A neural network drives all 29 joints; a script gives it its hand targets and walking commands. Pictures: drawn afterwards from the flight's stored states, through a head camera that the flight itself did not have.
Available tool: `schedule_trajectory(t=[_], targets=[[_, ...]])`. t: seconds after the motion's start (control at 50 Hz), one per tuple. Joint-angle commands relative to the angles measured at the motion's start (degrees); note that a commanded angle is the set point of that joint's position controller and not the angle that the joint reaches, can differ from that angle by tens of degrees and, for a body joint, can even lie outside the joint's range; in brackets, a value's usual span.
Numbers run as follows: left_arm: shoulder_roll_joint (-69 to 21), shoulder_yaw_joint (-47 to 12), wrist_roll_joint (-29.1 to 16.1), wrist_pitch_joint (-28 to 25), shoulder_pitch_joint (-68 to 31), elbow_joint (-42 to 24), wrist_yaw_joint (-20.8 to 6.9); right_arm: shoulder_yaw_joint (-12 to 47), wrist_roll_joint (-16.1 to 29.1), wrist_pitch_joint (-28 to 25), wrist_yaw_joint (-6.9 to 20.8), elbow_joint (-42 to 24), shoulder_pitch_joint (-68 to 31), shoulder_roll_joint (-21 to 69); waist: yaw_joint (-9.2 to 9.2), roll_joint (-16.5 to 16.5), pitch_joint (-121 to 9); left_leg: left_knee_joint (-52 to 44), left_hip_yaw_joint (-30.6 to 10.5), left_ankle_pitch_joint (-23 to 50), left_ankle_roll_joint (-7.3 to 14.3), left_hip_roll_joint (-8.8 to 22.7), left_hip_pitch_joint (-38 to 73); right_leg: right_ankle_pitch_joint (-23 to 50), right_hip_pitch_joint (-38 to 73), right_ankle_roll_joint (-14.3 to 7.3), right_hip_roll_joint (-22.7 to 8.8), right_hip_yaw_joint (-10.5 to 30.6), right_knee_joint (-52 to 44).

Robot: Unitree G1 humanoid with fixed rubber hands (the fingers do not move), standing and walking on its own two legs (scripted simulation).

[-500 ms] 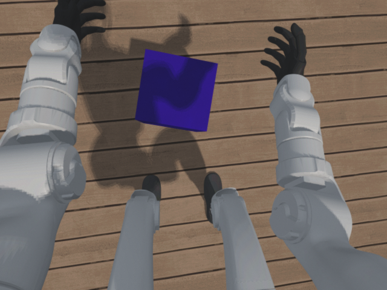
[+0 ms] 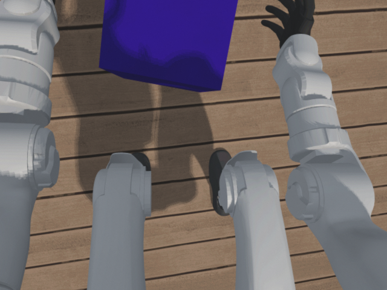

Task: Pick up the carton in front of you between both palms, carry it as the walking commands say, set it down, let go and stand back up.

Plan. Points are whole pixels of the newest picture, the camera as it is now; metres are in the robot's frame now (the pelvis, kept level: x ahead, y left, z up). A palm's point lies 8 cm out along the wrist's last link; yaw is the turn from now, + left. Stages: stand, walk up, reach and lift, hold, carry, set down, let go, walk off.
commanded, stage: reach and lift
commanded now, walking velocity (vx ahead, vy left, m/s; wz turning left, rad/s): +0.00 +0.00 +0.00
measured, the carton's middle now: (169, 35) +0.54 +0.05 -0.31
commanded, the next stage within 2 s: none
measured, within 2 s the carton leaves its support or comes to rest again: leaves its support in 1.06 s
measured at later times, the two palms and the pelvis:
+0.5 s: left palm (77, 0) +0.57 +0.21 -0.25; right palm (266, 36) +0.53 -0.14 -0.24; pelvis +0.00 +0.01 -0.07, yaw -1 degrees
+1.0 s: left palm (88, 2) +0.56 +0.19 -0.24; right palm (255, 31) +0.54 -0.11 -0.23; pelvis +0.00 +0.01 -0.07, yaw -1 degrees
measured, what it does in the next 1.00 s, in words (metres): lowers itself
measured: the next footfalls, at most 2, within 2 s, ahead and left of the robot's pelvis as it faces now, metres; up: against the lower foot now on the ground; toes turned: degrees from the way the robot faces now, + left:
none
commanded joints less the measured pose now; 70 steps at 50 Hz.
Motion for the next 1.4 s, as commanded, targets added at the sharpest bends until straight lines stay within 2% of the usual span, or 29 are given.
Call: schedule_trajectory(t=[0.0,0.06,0.14,0.2,0.22,0.28,0.34,0.4,0.46,0.54,0.68,0.74,0.78,0.8,0.84,0.86,0.9,0.96,1.06,1.14,1.2,1.24,1.28,1.34,1.38], targets=[[7.44,-0.52,-0.69,-0.87,-20.42,-1.56,0.07,-0.38,0.20,-0.80,0.01,-2.32,-16.50,-5.86,0.07,7.72,-65.66,-7.81,4.87,9.11,0.39,2.14,36.57,9.77,32.00,0.45,-0.34,-6.90,-4.37],[7.30,-1.23,-0.76,-1.51,-21.98,2.48,0.13,-1.10,-0.53,-1.67,0.53,2.03,-18.85,-6.37,-0.02,6.90,-60.19,-5.46,3.88,7.36,0.57,2.73,33.23,8.29,29.59,0.42,-0.74,-6.63,-1.55],[7.56,-2.49,-1.24,-2.74,-24.27,5.09,0.50,-1.59,-0.89,-3.35,1.19,6.17,-21.50,-7.63,-0.19,6.54,-56.47,-2.09,2.72,8.93,0.62,3.12,31.58,9.85,27.65,0.41,-0.98,-6.27,2.27],[8.12,-4.10,-2.48,-3.80,-26.59,3.93,1.21,-0.73,0.35,-4.79,1.22,6.66,-23.47,-9.15,-0.41,7.20,-59.51,0.70,2.30,13.55,0.74,3.21,34.89,13.50,28.06,0.43,-0.97,-6.47,4.86],[8.39,-3.92,-2.83,-4.14,-27.65,2.29,1.52,-0.02,0.85,-5.20,1.13,6.44,-24.23,-9.92,0.26,7.02,-60.13,1.38,2.66,14.04,0.55,2.82,33.98,14.03,29.00,0.25,-1.10,-6.25,5.40],[9.23,-5.04,-4.51,-4.94,-28.52,0.36,1.93,2.69,3.16,-5.96,0.65,5.90,-24.84,-8.35,0.42,4.69,-61.96,3.03,2.40,17.42,0.91,2.78,36.02,17.74,30.31,0.77,-0.67,-6.90,7.23],[8.49,-6.27,-4.56,-4.83,-27.95,1.00,1.91,4.40,5.34,-5.71,1.00,7.85,-24.10,-6.71,1.48,6.78,-61.38,4.75,2.45,21.33,0.92,2.75,39.49,19.29,27.77,0.82,-0.21,-6.83,8.08],[7.53,-6.33,-4.24,-4.49,-26.03,1.43,1.99,4.10,5.27,-5.67,0.59,6.86,-22.54,-6.82,1.40,7.71,-63.11,5.31,2.68,23.13,0.83,2.55,41.90,20.15,27.92,0.82,0.33,-7.30,8.34],[5.63,-6.17,-3.73,-4.13,-23.00,4.00,1.91,2.92,4.04,-5.66,0.49,8.74,-19.96,-6.50,0.66,7.92,-59.47,5.08,2.25,21.97,0.71,2.41,40.26,18.82,25.20,0.78,0.63,-7.42,8.20],[4.36,-5.67,-2.95,-4.20,-23.22,4.25,1.63,1.24,2.17,-5.88,0.60,9.24,-20.02,-5.99,-0.09,7.59,-55.41,4.34,2.15,18.61,0.70,2.24,35.80,17.26,24.24,0.52,0.75,-6.91,7.59],[1.47,-7.69,-3.49,-4.21,-27.50,3.47,1.46,2.68,2.75,-5.97,0.58,8.86,-24.69,-3.00,0.48,6.94,-53.61,2.79,2.45,13.67,0.96,2.16,32.31,15.10,26.82,0.12,0.95,-6.40,6.82],[-2.87,-8.44,-3.04,-4.04,-29.93,4.05,1.25,3.10,2.35,-5.78,0.87,9.02,-27.03,1.16,1.09,6.41,-53.10,2.40,2.49,12.21,1.10,1.72,31.96,14.19,28.13,-0.01,1.75,-6.42,6.74],[-8.33,-8.53,-1.97,-3.61,-30.96,5.05,0.39,1.76,-0.16,-5.42,1.37,9.59,-27.86,4.86,0.19,6.44,-52.14,2.24,2.42,11.18,0.97,1.12,31.55,13.50,28.89,-0.08,2.46,-6.74,6.63],[-15.18,-9.33,-1.29,-3.14,-32.80,4.46,-1.18,1.66,-1.86,-4.96,2.63,9.25,-29.77,11.02,-0.16,6.81,-51.24,2.34,2.39,10.65,1.03,0.58,31.28,13.04,28.95,-0.23,2.99,-6.77,6.74],[-35.26,-11.71,-0.04,-1.99,-37.77,3.36,-5.96,4.02,-4.21,-3.54,7.34,8.00,-37.65,30.15,0.63,6.54,-50.17,2.59,2.70,11.19,1.37,-0.65,29.21,13.02,28.35,-0.61,4.22,-6.73,7.37],[-42.25,-11.27,0.86,-1.10,-37.87,2.67,-8.27,4.18,-5.45,-2.45,9.73,7.22,-39.86,36.77,0.96,6.20,-49.38,3.00,3.13,11.65,1.60,-1.29,27.86,12.98,27.82,-0.80,4.67,-6.76,7.87],[-51.04,-9.21,2.54,0.50,-34.70,1.64,-11.58,3.66,-6.77,-0.42,13.45,5.38,-41.56,44.58,1.65,5.28,-47.70,3.62,4.07,12.43,2.08,-2.10,25.62,12.64,25.97,-1.03,5.31,-7.19,8.57],[-57.00,-7.26,3.54,1.82,-31.95,-1.79,-13.95,4.13,-7.39,1.35,16.13,3.09,-40.53,50.75,2.50,3.01,-48.35,4.01,4.68,14.63,2.70,-2.51,24.46,14.35,24.31,-1.38,5.66,-7.96,9.06],[-62.68,-10.91,1.43,2.21,-33.59,-10.50,-13.61,8.82,-3.22,2.37,17.16,-0.66,-40.73,57.88,4.18,3.91,-60.40,4.77,5.45,23.99,2.41,-2.65,32.16,20.91,24.32,-1.49,6.12,-8.26,10.07],[-67.46,-16.16,-1.63,2.96,-36.09,-22.60,-11.85,14.99,-0.06,3.86,16.44,-6.26,-41.37,62.57,4.62,6.72,-78.62,4.51,6.30,32.49,1.22,-3.16,47.29,24.25,26.35,-1.06,6.72,-9.03,9.28],[-71.38,-17.43,-1.43,5.21,-34.70,-28.55,-10.70,19.16,-0.08,5.57,16.01,-12.59,-42.57,64.48,4.44,8.64,-90.77,2.89,7.08,35.16,0.43,-3.94,55.98,24.10,28.24,-0.81,7.23,-9.53,6.97],[-74.43,-18.07,-0.57,7.13,-31.42,-29.19,-9.95,21.25,-0.70,6.58,15.64,-16.30,-42.44,64.81,4.06,9.17,-93.28,0.75,7.99,33.08,-0.12,-4.62,56.61,22.18,29.55,-0.70,7.67,-9.80,4.87],[-76.85,-17.51,0.65,8.96,-28.01,-27.28,-9.89,21.18,-2.33,7.68,15.71,-17.41,-41.26,64.42,3.07,9.07,-89.61,-2.18,8.54,26.77,-0.49,-5.26,52.44,18.03,30.18,-0.95,7.71,-9.79,2.45],[-79.56,-12.98,4.49,10.94,-23.79,-19.20,-10.87,16.44,-7.41,9.47,16.39,-12.64,-37.34,64.45,0.87,8.62,-75.22,-7.20,8.80,13.04,-0.48,-5.74,41.58,9.11,26.87,-1.48,7.38,-9.48,-2.01],[-79.63,-8.73,7.59,11.67,-22.41,-14.93,-11.56,12.02,-10.95,10.41,17.07,-8.93,-35.42,64.29,0.07,8.51,-68.45,-10.07,8.73,6.95,-0.27,-5.82,37.02,4.99,25.63,-1.93,7.30,-9.08,-4.89]])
